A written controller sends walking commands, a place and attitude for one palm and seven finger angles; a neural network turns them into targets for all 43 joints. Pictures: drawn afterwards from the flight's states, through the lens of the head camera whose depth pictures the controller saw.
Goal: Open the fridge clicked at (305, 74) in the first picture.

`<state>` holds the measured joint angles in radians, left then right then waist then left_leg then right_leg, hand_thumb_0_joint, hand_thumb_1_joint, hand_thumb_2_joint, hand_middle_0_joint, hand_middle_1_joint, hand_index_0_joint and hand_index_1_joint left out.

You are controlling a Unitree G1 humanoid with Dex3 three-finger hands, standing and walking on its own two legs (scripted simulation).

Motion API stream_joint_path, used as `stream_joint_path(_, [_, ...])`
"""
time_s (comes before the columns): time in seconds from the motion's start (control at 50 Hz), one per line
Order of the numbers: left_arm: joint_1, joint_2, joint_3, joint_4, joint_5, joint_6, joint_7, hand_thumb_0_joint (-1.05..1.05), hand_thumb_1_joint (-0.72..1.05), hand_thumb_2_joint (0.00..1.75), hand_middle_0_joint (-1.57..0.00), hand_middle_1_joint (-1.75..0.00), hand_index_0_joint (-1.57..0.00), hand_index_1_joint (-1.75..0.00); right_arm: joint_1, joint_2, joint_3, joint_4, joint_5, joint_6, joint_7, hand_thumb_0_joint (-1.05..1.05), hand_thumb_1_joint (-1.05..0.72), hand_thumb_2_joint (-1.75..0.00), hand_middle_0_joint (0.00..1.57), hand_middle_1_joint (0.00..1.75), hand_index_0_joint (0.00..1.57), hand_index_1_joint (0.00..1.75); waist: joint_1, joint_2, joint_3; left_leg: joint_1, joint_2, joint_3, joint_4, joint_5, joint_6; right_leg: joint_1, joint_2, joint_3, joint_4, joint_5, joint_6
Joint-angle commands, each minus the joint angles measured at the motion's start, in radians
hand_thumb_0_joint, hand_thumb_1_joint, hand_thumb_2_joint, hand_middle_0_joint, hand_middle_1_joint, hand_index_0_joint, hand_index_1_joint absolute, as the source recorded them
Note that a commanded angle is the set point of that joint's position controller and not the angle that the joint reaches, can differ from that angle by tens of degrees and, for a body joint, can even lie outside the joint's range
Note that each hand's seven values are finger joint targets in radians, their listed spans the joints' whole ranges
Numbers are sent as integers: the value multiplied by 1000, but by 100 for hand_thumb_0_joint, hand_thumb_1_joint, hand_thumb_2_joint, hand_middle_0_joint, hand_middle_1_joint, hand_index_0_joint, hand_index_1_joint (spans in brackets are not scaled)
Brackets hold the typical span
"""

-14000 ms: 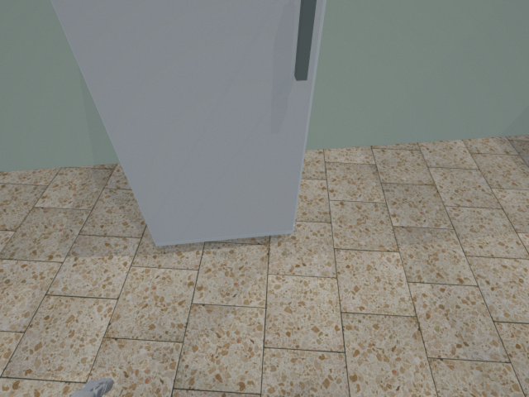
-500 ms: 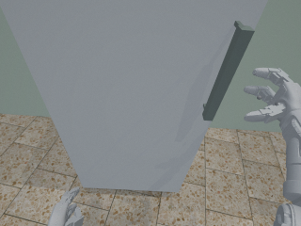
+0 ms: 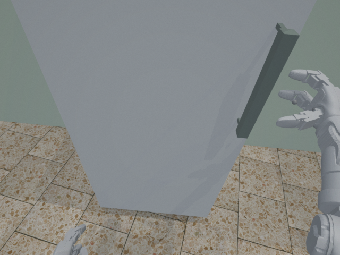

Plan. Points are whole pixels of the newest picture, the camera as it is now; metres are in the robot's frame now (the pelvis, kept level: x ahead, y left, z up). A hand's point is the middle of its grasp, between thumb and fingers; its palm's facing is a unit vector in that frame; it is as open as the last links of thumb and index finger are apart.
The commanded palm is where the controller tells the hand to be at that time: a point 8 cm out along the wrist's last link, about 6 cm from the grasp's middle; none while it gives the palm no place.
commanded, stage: move the hooked fingers beside the handle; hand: right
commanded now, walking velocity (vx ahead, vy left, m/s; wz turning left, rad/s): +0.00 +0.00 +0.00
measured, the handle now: (258, 88) +0.46 -0.15 +0.20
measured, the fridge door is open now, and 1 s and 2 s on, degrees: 0 0 0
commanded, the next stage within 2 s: feel for the door with the fingertips in 0.64 s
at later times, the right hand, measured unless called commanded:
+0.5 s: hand (298, 104) +0.40 -0.22 +0.21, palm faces +0.04 +1.00 -0.02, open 14.0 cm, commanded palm +0.37 -0.27 +0.22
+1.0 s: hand (283, 103) +0.40 -0.19 +0.22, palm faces +0.01 +1.00 -0.01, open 14.0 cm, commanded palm +0.37 -0.23 +0.22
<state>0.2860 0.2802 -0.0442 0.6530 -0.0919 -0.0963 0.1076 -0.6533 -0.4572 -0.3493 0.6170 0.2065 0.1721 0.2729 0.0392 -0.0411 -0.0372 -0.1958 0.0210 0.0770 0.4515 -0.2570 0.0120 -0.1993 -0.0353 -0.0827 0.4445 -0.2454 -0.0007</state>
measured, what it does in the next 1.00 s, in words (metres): stands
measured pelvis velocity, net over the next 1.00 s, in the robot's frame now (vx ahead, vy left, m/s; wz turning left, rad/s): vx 0.00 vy -0.01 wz -0.01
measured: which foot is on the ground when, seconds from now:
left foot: down 0.00-1.00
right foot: down 0.00-1.00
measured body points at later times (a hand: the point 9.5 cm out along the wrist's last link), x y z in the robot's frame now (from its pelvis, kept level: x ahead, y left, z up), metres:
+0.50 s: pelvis +0.00 -0.01 +0.00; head -0.01 +0.00 +0.45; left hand +0.14 +0.24 -0.09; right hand +0.39 -0.28 +0.21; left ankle -0.01 +0.11 -0.74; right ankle -0.01 -0.12 -0.74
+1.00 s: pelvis +0.00 -0.01 +0.00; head -0.02 +0.01 +0.45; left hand +0.15 +0.24 -0.09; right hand +0.39 -0.24 +0.22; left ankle -0.01 +0.11 -0.74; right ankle -0.01 -0.12 -0.74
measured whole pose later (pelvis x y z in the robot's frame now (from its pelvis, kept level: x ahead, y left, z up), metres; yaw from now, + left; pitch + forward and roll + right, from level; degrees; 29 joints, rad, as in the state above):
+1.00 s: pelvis +0.00 -0.01 +0.00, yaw +0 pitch -1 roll +0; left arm 0.25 0.26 -0.05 0.65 -0.09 -0.07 0.10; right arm -0.62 -0.36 -0.26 0.45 0.22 0.26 0.19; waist 0.01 -0.04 -0.04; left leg -0.17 0.03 0.08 0.43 -0.25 0.01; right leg -0.18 -0.03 -0.08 0.43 -0.24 -0.01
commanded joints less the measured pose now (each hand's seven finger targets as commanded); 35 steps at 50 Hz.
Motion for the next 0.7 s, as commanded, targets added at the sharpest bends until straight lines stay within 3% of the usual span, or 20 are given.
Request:
stream_joint_path(0.0, [-86,137,48,-156,-7,-42,2,0,90,90,-20,-30,-20,-30,-360,-313,-95,-197,25,-52,16,0,50,-30,30,120,30,120,-34,43,-247,69,7,-41,-44,354,7,99,14,60,-24,253,-47])
stream_joint_path(0.06, [-91,131,47,-165,-11,-45,4,0,90,90,-20,-30,-20,-30,-430,-259,-31,-265,24,-53,25,0,50,-30,30,120,30,120,-15,-30,-235,22,3,-37,-49,306,14,130,14,71,-22,237,-43])
stream_joint_path(0.08, [-95,130,49,-168,-11,-48,4,0,90,90,-20,-30,-20,-30,-447,-238,-9,-313,29,-59,25,0,50,-30,30,120,30,120,-10,-19,-256,29,2,-36,-48,322,16,153,10,73,-16,264,-45])
stream_joint_path(0.12, [-96,128,48,-167,-7,-53,6,0,90,90,-20,-30,-20,-30,-464,-244,-29,-356,41,-60,20,0,50,-30,30,120,30,120,-12,-20,-298,34,-3,-32,-47,324,16,182,12,82,-16,277,-44])
stream_joint_path(0.22, [-102,126,40,-144,-9,-54,10,0,90,90,-20,-30,-20,-30,-457,-206,3,-292,36,-29,-2,0,50,-30,30,120,30,120,-6,0,-218,-7,-3,-28,-63,256,14,146,12,86,-34,213,-39])
stream_joint_path(0.26, [-101,128,40,-140,-7,-51,12,0,90,90,-20,-30,-20,-30,-446,-235,-21,-257,26,-18,-16,0,50,-30,30,120,30,120,-14,-15,-209,-12,-1,-31,-64,228,16,129,13,91,-37,191,-37])
stream_joint_path(0.28, [-96,132,40,-136,-6,-46,11,0,90,90,-20,-30,-20,-30,-451,-246,-22,-256,22,-22,-21,0,50,-30,30,120,30,120,-13,8,-212,0,-1,-30,-68,236,17,130,11,88,-37,202,-38])
stream_joint_path(0.32, [-103,125,38,-144,-5,-48,12,0,90,90,-20,-30,-20,-30,-506,-219,6,-275,22,-32,-23,0,50,-30,30,120,30,120,-3,5,-236,1,0,-32,-64,238,16,144,11,92,-37,203,-39])
stream_joint_path(0.34, [-102,124,37,-141,-4,-47,13,0,90,90,-20,-30,-20,-30,-488,-246,-25,-249,21,-35,-26,0,50,-30,30,120,30,120,-11,16,-234,4,-1,-32,-63,238,17,138,10,94,-37,203,-38])
stream_joint_path(0.38, [-95,128,39,-143,0,-44,12,0,90,90,-20,-30,-20,-30,-477,-278,-49,-248,21,-52,-23,0,50,-30,30,120,30,120,-19,29,-261,31,-1,-34,-62,261,16,142,7,90,-33,225,-39])
stream_joint_path(0.4, [-102,125,37,-152,-1,-46,10,0,90,90,-20,-30,-20,-30,-497,-273,-42,-286,18,-62,-20,0,50,-30,30,120,30,120,-18,4,-286,45,1,-37,-56,287,18,155,10,87,-33,248,-39])
stream_joint_path(0.44, [-111,115,34,-157,-2,-50,7,0,90,90,-20,-30,-20,-30,-511,-213,6,-313,16,-66,-15,0,50,-30,30,120,30,120,-13,-52,-284,29,0,-31,-49,300,22,180,10,91,-30,275,-33])
stream_joint_path(0.48, [-107,116,39,-158,-2,-51,2,0,90,90,-20,-30,-20,-30,-452,-188,10,-308,26,-55,-13,0,50,-30,30,120,30,120,-20,-15,-290,34,-3,-26,-50,322,22,191,5,92,-25,305,-33])
stream_joint_path(0.5, [-112,117,37,-159,-3,-49,1,0,90,90,-20,-30,-20,-30,-437,-204,-9,-315,29,-44,-13,0,50,-30,30,120,30,120,-28,-18,-282,39,-3,-26,-49,328,23,183,5,92,-29,311,-31])
stream_joint_path(0.56, [-120,116,37,-158,-7,-43,-3,0,90,90,-20,-30,-20,-30,-399,-143,26,-295,36,-1,-21,0,50,-30,30,120,30,120,-24,19,-227,8,-4,-19,-54,296,18,153,5,91,-37,268,-30])
stream_joint_path(0.58, [-115,122,42,-154,-7,-37,-3,0,90,90,-20,-30,-20,-30,-365,-170,3,-265,34,11,-27,0,50,-30,30,120,30,120,-31,54,-214,16,-5,-20,-58,290,17,133,5,86,-35,255,-33])
stream_joint_path(0.6, [-118,123,40,-157,-8,-31,-3,0,90,90,-20,-30,-20,-30,-379,-200,-16,-287,28,16,-35,0,50,-30,30,120,30,120,-33,48,-215,18,-4,-23,-60,276,16,125,6,86,-43,242,-33])
stream_joint_path(0.62, [-127,119,38,-165,-7,-31,-3,0,90,90,-20,-30,-20,-30,-416,-165,19,-321,24,16,-40,0,50,-30,30,120,30,120,-26,15,-225,14,-1,-26,-59,269,16,132,10,84,-43,235,-33])
stream_joint_path(0.64, [-127,116,39,-162,-7,-31,-2,0,90,90,-20,-30,-20,-30,-429,-187,1,-331,20,14,-49,0,50,-30,30,120,30,120,-25,5,-224,6,-3,-27,-63,251,17,140,9,88,-43,224,-33])
stream_joint_path(0.68, [-127,117,39,-164,-2,-31,1,0,90,90,-20,-30,-20,-30,-463,-211,-10,-392,18,-8,-62,0,50,-30,30,120,30,120,-25,18,-259,31,-3,-29,-62,273,18,162,6,92,-39,255,-36])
